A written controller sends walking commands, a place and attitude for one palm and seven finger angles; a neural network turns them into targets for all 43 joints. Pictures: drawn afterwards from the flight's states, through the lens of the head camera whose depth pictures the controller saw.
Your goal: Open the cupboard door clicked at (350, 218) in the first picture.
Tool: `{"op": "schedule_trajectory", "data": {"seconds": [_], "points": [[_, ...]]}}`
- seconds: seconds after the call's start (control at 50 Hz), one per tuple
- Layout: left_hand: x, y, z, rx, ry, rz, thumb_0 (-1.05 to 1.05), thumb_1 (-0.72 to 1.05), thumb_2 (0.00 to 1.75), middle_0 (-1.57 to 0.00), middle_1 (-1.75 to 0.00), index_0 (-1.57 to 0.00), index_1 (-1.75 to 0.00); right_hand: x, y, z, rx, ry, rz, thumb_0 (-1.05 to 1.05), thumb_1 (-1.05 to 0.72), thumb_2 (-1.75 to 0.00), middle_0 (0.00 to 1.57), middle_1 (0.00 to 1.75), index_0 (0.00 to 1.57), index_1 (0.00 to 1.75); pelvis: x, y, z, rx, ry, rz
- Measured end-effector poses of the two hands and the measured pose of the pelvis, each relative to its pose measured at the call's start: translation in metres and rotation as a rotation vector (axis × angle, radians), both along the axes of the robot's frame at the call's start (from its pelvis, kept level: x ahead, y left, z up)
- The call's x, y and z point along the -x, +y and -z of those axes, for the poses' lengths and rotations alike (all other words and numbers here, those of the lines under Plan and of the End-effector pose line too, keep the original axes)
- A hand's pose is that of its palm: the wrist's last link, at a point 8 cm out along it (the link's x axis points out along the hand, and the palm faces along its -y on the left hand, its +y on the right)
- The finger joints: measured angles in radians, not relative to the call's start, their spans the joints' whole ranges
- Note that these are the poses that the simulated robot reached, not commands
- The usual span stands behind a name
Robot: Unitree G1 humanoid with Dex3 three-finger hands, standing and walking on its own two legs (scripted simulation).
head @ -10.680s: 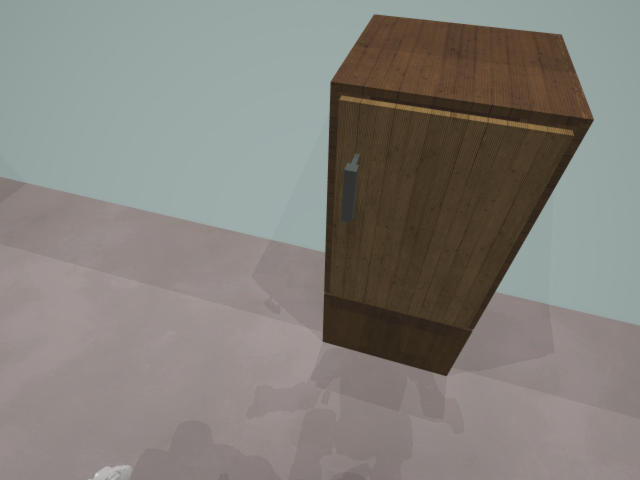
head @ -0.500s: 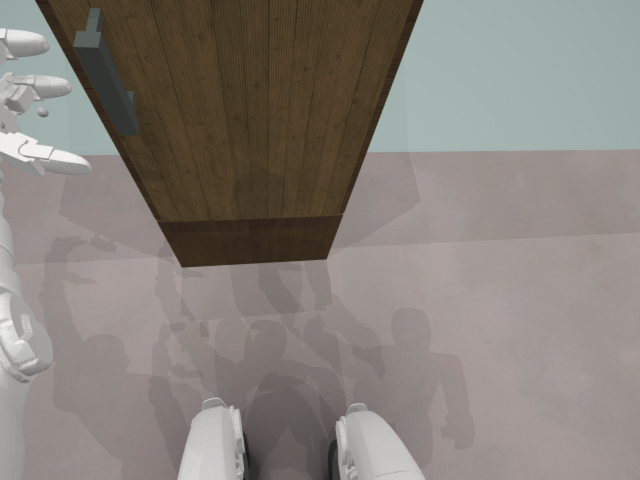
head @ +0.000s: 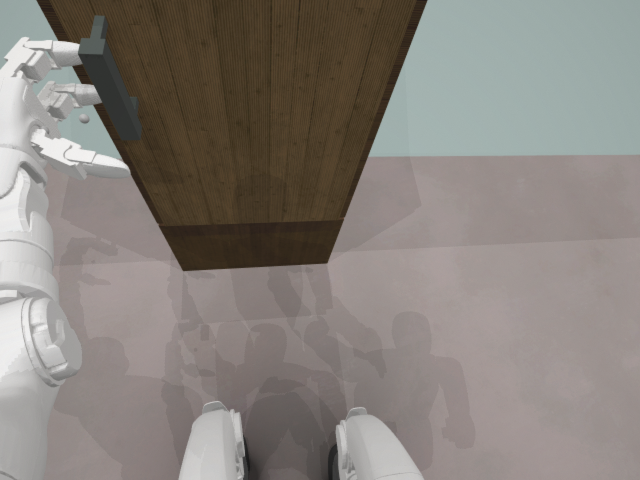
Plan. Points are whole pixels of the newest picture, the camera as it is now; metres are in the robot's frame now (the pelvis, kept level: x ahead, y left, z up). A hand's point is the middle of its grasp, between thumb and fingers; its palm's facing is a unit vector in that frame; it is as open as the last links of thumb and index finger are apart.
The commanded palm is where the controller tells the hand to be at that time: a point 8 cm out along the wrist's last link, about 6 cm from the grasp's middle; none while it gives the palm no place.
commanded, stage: slide the fingers in behind the handle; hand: left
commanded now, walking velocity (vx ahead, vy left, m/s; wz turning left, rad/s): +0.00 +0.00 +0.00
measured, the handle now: (116, 82) +0.58 +0.21 +0.08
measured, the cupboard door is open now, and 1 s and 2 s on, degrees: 0 1 2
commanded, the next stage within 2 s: close the thumb around the handle in 1.06 s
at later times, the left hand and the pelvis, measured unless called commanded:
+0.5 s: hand (129, 119) +0.52 +0.19 +0.08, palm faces +0.01 -1.00 -0.01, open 14.0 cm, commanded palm +0.50 +0.23 +0.08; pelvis +0.00 -0.01 +0.00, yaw +0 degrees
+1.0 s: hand (131, 124) +0.51 +0.18 +0.08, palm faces +0.04 -1.00 -0.02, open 14.1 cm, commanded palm +0.49 +0.22 +0.08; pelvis +0.01 -0.01 +0.00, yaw +1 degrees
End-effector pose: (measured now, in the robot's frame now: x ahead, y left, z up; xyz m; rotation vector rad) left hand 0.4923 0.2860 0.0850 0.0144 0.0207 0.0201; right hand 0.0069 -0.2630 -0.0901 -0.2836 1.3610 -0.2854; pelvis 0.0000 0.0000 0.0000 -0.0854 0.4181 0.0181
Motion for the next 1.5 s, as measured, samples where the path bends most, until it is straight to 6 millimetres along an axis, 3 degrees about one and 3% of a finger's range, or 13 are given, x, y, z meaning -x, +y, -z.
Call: {"op": "schedule_trajectory", "data": {"seconds": [0.3, 0.58, 1.22, 1.34, 1.5], "points": [[0.004, -0.02, 0.001, -0.006, 0.004, -0.019, -0.01, -0.5, 0.3, -0.28, -1.19, -0.29, -1.2, 0.001, 0.0, 0.005, -0.042, -0.004, 0.005, 0.0, -0.91, -0.9, 0.21, 0.3, 0.2, 0.3, -0.002, -0.006, -0.002, -0.013, -0.013, 0.001], [-0.011, -0.047, 0.008, 0.001, 0.004, -0.005, -0.01, -0.5, 0.3, -0.3, -1.2, -0.29, -1.2, 0.005, -0.009, 0.007, -0.027, 0.005, 0.016, 0.0, -0.91, -0.9, 0.21, 0.3, 0.2, 0.3, -0.002, -0.011, 0.002, -0.017, 0.005, 0.005], [0.01, -0.048, 0.002, -0.005, -0.012, -0.015, -0.01, -0.49, 0.31, -0.29, -1.19, -0.27, -1.2, -0.012, -0.008, 0.006, -0.048, -0.037, -0.006, 0.0, -0.91, -0.9, 0.21, 0.3, 0.2, 0.3, -0.004, -0.011, -0.004, -0.022, -0.029, -0.005], [0.01, -0.048, 0.001, -0.003, -0.016, -0.018, -0.01, -0.36, 0.36, -0.3, -1.21, -0.29, -1.22, -0.009, -0.006, 0.007, -0.051, -0.03, -0.003, 0.0, -0.91, -0.9, 0.21, 0.3, 0.2, 0.3, -0.003, -0.01, -0.004, -0.022, -0.029, -0.004], [0.01, -0.047, -0.001, -0.006, -0.021, -0.011, -0.01, 0.0, 0.52, -0.33, -1.25, -0.32, -1.25, -0.002, -0.003, 0.007, -0.054, -0.022, 0.009, 0.0, -0.91, -0.9, 0.21, 0.3, 0.2, 0.3, -0.002, -0.009, -0.003, -0.021, -0.029, -0.001]]}}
